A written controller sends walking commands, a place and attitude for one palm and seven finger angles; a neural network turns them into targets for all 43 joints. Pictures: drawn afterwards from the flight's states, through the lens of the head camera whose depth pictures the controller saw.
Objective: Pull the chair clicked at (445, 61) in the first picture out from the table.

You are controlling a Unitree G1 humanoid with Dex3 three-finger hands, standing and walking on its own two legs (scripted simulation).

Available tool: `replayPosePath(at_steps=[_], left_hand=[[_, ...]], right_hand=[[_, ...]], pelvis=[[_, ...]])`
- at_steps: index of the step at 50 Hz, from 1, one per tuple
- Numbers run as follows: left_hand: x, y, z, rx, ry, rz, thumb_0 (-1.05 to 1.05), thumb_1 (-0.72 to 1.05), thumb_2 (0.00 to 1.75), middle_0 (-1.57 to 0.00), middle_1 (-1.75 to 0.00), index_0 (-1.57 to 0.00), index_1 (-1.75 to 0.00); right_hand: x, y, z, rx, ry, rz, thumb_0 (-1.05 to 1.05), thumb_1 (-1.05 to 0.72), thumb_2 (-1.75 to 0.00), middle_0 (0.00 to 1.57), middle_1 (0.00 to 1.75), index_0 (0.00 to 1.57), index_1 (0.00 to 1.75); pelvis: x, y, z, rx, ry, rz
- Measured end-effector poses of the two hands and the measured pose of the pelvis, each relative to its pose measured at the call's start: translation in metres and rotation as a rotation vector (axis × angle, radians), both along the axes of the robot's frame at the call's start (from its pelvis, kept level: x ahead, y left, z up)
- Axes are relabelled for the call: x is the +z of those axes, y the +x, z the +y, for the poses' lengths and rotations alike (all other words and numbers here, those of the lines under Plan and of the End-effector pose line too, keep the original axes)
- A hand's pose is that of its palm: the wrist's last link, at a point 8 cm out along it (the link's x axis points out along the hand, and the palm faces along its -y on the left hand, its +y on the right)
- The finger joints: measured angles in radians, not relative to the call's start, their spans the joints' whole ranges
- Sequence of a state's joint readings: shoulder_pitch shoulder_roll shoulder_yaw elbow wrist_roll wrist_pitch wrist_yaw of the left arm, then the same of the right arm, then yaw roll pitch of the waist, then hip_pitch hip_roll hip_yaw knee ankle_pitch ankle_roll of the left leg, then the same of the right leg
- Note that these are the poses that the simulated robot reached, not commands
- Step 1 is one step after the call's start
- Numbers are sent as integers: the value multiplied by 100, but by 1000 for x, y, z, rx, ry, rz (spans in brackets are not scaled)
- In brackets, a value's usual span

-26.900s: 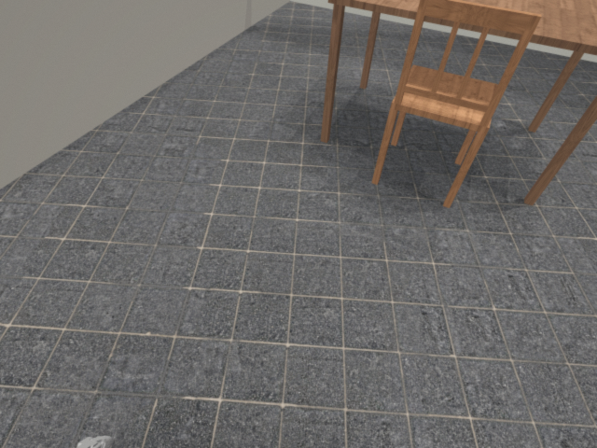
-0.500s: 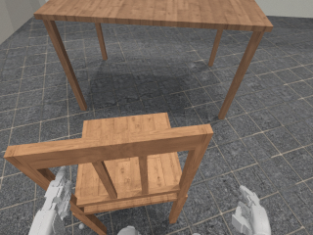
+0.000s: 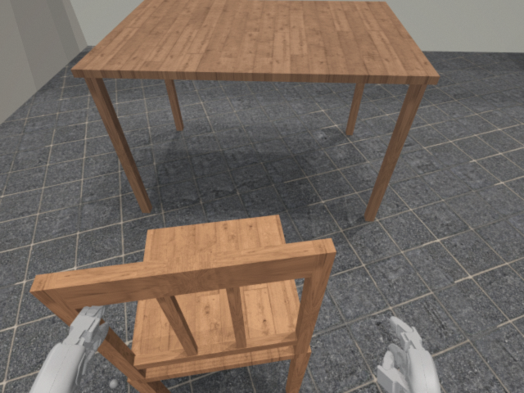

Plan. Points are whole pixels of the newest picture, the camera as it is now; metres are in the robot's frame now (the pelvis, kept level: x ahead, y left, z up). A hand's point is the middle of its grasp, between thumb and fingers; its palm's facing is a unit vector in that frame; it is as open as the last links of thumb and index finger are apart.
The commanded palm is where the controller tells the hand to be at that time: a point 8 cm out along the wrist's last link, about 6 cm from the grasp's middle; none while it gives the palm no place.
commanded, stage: draw the hand back to the body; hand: left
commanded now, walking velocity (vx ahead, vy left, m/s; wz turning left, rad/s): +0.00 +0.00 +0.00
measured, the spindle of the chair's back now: (180, 326) +0.24 +0.17 -0.06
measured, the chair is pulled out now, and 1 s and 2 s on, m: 0.60 0.60 0.59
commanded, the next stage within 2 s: step back with the hand held close in 0.86 s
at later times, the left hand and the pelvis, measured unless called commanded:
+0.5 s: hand (93, 367) +0.14 +0.22 +0.06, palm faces +0.17 -0.84 -0.51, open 7.9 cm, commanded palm +0.16 +0.28 +0.21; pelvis +0.03 -0.02 +0.02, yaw +2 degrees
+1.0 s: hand (92, 373) +0.14 +0.22 +0.06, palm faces +0.21 -0.81 -0.54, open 6.5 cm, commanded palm +0.15 +0.27 +0.21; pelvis +0.02 -0.04 +0.02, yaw +2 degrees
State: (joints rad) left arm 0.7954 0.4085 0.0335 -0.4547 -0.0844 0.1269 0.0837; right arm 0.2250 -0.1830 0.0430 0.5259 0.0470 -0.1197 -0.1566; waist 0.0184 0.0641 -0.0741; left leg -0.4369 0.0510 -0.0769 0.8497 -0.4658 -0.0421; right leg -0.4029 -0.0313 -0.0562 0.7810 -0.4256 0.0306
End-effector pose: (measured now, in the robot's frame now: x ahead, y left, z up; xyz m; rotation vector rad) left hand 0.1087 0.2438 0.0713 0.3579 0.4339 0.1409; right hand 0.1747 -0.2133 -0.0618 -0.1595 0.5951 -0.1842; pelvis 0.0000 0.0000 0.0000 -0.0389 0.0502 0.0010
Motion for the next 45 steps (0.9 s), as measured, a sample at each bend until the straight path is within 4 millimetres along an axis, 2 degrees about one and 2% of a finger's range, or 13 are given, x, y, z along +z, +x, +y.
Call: replayPosePath(at_steps=[7,14,22,29,35,45], left_hand=[[7,4,9,86,45,51,-1,-1,46,-22,-18,-24,-14],[13,7,16,158,86,87,0,24,58,-18,-20,-33,-21],[19,9,17,194,124,131,0,53,72,-17,-23,-39,-27],[24,10,17,211,157,164,1,76,83,-19,-27,-43,-32],[26,7,14,225,173,161,1,86,88,-20,-29,-43,-35],[28,2,11,237,182,142,1,89,90,-21,-30,-42,-36]], right_hand=[[9,13,0,57,1,-10,1,-90,-90,20,30,20,30],[12,27,-7,109,-1,-15,1,-90,-90,20,30,20,30],[9,39,-16,132,8,-7,1,-90,-90,20,30,20,30],[1,42,-22,139,26,18,1,-90,-90,20,30,20,30],[-5,40,-24,154,38,35,1,-90,-90,20,30,20,30],[-7,37,-27,157,48,28,1,-90,-90,20,30,20,30]], pelvis=[[14,9,-6,5,13,-52],[21,19,-14,13,23,-78],[24,27,-21,25,33,-86],[23,30,-28,35,40,-84],[23,30,-33,41,43,-82],[23,25,-37,41,47,-85]])
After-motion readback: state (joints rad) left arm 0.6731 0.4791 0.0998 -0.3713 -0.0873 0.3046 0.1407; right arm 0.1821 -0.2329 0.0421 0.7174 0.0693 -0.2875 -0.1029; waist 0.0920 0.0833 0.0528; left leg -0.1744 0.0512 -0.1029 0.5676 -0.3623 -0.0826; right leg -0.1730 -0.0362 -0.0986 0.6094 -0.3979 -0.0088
